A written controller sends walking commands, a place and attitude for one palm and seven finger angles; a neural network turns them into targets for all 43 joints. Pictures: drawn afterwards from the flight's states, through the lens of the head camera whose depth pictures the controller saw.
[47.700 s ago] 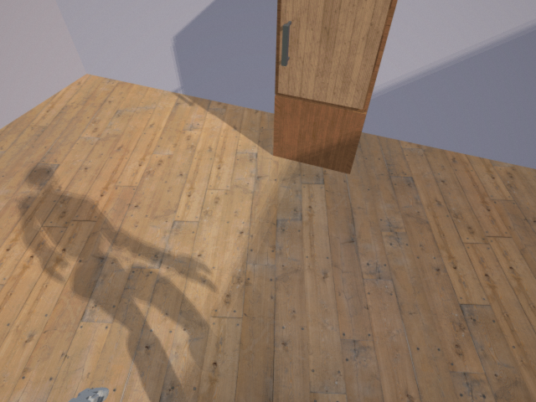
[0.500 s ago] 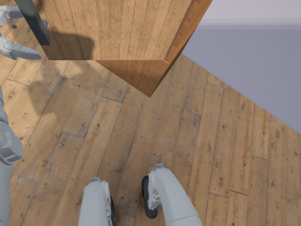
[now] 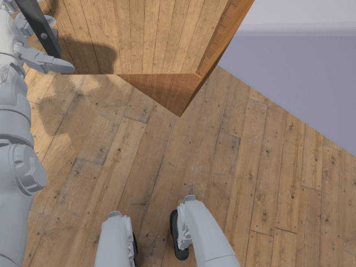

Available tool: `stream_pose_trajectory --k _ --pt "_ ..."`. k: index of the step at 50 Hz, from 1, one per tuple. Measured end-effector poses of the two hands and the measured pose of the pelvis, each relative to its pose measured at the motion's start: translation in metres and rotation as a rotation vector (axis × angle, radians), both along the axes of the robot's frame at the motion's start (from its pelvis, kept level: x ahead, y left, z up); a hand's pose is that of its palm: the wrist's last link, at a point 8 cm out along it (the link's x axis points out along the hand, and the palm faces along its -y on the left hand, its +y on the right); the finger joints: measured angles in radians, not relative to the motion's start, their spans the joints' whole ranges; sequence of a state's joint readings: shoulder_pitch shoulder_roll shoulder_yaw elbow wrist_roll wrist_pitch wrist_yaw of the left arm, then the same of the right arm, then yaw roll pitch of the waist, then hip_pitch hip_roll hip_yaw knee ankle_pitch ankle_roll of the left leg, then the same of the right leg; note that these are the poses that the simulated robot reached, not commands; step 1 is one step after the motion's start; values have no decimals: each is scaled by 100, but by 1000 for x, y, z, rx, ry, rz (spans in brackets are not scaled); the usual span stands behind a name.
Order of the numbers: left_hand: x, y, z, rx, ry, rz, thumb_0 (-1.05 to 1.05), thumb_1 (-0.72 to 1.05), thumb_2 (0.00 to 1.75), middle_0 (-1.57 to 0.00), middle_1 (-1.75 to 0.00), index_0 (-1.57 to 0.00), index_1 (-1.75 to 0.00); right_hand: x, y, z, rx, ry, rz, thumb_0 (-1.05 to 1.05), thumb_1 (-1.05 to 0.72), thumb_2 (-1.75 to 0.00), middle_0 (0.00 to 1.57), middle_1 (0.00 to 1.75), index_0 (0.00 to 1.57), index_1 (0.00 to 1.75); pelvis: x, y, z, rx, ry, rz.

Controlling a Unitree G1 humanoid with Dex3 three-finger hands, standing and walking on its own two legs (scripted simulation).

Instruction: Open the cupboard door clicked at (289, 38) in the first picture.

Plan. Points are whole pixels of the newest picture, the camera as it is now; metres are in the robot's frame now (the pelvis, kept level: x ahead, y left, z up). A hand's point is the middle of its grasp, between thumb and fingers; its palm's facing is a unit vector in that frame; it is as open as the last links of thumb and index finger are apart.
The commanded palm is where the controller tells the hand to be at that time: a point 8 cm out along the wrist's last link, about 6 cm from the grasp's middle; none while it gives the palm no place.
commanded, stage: slide the fingers in behind the handle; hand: left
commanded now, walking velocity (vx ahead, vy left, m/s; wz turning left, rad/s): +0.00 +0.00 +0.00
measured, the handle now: (40, 15) +0.61 +0.20 +0.04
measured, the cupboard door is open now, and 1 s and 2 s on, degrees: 40 40 62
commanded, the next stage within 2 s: close the thumb around the handle in 0.44 s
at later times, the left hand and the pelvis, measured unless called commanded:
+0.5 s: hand (48, 36) +0.56 +0.18 +0.04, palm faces +0.00 -1.00 -0.02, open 14.0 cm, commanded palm +0.55 +0.21 +0.04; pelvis +0.00 +0.00 +0.00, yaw +0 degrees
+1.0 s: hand (46, 40) +0.55 +0.19 +0.05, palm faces +0.00 -1.00 -0.01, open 8.3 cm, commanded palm +0.54 +0.21 +0.04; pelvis -0.01 +0.00 +0.00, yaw +0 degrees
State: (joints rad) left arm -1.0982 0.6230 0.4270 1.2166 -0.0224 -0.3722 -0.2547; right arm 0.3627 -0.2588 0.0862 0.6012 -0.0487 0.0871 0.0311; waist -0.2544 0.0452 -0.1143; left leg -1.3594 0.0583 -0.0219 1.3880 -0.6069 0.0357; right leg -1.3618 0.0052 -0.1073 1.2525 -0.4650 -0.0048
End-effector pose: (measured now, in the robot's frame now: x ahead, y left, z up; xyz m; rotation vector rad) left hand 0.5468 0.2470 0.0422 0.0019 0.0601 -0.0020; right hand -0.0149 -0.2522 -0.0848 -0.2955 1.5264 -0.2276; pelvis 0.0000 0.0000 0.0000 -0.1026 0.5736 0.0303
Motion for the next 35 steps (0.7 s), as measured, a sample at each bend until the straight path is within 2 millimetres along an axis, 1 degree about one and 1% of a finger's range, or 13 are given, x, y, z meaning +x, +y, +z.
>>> stream_pose_trajectory --k 9,29,32,35 --pt "1 -9 -2 8 -3 -9 -1 -50 30 -30 -120 -31 -121 2 -6 -1 -7 -6 0 0 -91 -90 21 30 21 30 0 -2 -1 4 0 -2" --pt "-5 -10 6 21 -22 -6 -1 -50 30 -30 -120 -30 -120 5 -7 -4 9 -26 -1 0 -91 -90 21 30 21 30 -1 -4 0 11 -9 -5" --pt "-7 -11 6 16 -16 -6 -1 -47 32 -30 -120 -30 -120 5 -7 -4 8 -29 1 0 -91 -90 21 30 21 30 -1 -4 0 11 -13 -4" --pt "-8 -11 6 16 -16 -4 -1 -40 35 -30 -121 -31 -121 5 -8 -3 5 -36 2 0 -91 -90 21 30 21 30 -2 -4 1 11 -15 -4"
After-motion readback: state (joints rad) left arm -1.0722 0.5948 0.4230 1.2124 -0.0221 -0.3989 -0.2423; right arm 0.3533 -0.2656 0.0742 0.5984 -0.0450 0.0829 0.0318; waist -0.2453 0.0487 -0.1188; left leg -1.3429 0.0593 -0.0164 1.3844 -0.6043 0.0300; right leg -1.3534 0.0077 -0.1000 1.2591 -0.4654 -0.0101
